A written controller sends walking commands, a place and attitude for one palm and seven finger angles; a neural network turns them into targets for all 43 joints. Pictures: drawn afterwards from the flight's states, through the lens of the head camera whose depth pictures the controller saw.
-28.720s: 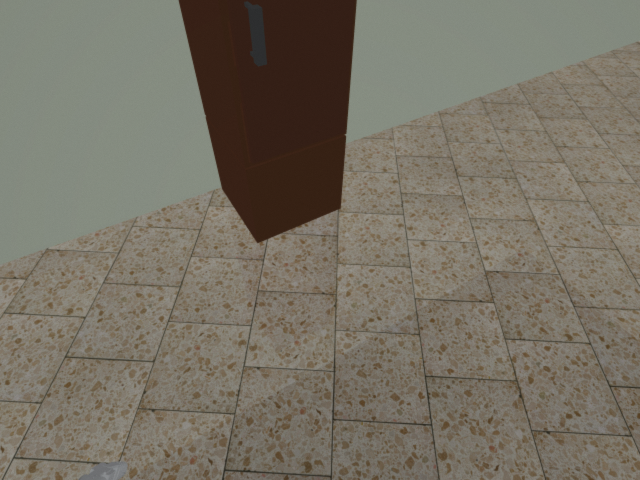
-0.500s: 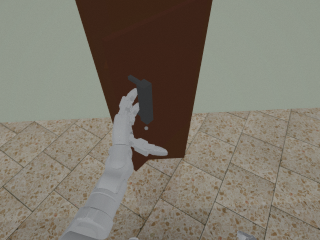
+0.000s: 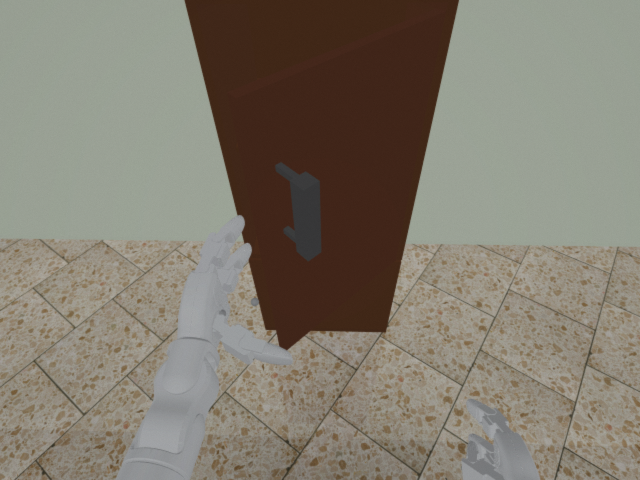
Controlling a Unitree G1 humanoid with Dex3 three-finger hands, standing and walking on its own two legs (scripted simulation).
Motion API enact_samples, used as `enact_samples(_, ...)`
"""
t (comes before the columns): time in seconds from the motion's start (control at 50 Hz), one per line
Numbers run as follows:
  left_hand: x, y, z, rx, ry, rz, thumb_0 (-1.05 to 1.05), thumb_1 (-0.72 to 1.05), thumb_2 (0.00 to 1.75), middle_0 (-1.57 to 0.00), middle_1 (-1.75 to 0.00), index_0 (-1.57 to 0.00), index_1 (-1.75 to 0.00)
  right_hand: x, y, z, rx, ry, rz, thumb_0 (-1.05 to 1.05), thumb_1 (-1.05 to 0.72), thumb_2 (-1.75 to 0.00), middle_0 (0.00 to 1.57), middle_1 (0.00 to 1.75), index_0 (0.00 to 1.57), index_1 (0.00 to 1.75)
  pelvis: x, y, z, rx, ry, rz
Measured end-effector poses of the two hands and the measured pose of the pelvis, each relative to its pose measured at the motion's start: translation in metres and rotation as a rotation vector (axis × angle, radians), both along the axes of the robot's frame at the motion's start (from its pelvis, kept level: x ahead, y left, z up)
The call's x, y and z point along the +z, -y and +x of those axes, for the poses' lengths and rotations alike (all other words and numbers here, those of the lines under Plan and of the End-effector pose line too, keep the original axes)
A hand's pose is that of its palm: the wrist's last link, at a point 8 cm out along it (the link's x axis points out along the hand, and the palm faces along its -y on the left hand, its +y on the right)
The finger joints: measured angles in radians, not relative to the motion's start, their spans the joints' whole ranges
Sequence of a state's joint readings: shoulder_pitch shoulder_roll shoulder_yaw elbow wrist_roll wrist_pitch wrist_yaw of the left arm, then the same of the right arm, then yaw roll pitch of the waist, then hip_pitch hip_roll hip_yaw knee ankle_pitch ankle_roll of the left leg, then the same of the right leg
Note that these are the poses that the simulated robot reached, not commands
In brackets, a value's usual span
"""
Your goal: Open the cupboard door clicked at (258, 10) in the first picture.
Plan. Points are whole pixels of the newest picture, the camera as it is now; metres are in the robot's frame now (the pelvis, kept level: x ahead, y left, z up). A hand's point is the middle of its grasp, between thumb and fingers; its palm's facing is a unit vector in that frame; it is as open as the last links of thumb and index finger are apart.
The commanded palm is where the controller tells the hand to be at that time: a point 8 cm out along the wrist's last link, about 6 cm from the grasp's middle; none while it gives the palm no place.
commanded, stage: slide the hand sideways off the handle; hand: left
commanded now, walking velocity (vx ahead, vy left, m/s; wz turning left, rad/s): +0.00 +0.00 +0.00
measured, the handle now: (296, 211) +0.45 +0.06 +0.10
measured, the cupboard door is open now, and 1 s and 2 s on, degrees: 44 44 44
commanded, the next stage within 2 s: draw the hand back to the body in 0.02 s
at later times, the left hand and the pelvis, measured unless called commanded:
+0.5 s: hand (209, 314) +0.27 +0.14 +0.11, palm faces +0.02 -1.00 -0.03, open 16.3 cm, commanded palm +0.24 +0.20 +0.12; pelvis +0.00 +0.00 +0.01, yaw +0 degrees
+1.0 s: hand (106, 327) +0.23 +0.22 +0.15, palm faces +0.29 -0.91 -0.30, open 12.9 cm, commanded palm +0.19 +0.27 +0.17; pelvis +0.01 +0.01 +0.03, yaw +0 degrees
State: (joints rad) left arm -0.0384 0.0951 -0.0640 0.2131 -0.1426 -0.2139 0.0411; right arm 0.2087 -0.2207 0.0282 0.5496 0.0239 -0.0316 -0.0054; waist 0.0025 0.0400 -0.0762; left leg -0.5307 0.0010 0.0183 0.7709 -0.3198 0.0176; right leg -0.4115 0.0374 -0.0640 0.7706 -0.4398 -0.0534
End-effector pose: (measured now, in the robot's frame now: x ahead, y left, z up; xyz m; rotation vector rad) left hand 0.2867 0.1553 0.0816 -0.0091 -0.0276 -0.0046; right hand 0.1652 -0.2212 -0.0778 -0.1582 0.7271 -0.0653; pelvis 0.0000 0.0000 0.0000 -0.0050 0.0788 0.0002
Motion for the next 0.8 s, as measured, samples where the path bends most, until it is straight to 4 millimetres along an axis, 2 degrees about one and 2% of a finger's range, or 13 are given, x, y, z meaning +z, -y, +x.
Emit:
enact_samples(0.16,-0.001,-0.01,-0.006,-0.001,-0.001,0.007,-0.01,-0.5,0.3,-0.15,-0.3,-0.15,-0.3,-0.005,0.004,-0.005,-0.001,-0.007,-0.007,0.01,-0.91,-0.9,0.2,0.3,0.2,0.3,-0.001,0.003,-0.001,0.011,-0.002,-0.003)
enact_samples(0.38,0.022,-0.023,-0.024,0.006,0.022,0.024,-0.01,-0.5,0.3,-0.15,-0.3,-0.15,-0.3,-0.002,0.009,-0.014,-0.034,0.006,0.005,0.01,-0.91,-0.9,0.2,0.3,0.2,0.3,0.005,0.004,0.002,-0.005,0.022,0.005)
enact_samples(0.64,0.045,-0.055,-0.061,0.042,0.029,0.044,-0.01,-0.47,0.32,-0.15,-0.3,-0.15,-0.3,0.022,0.003,0.012,-0.001,0.131,-0.009,0.01,-0.91,-0.9,0.2,0.3,0.2,0.3,0.01,0.002,0.001,0.008,0.067,-0.001)
enact_samples(0.8,0.062,-0.078,-0.082,0.181,0.016,0.237,-0.01,-0.28,0.4,-0.16,-0.3,-0.16,-0.3,0.034,-0.008,0.019,0.004,0.108,-0.037,0.01,-0.91,-0.9,0.2,0.3,0.2,0.3,0.024,-0.003,0.002,0.002,0.116,-0.003)
